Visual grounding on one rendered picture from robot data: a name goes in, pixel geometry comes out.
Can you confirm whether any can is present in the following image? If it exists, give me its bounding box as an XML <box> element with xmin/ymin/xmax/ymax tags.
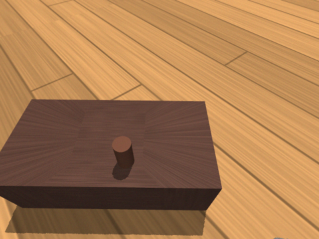
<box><xmin>112</xmin><ymin>136</ymin><xmax>135</xmax><ymax>169</ymax></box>

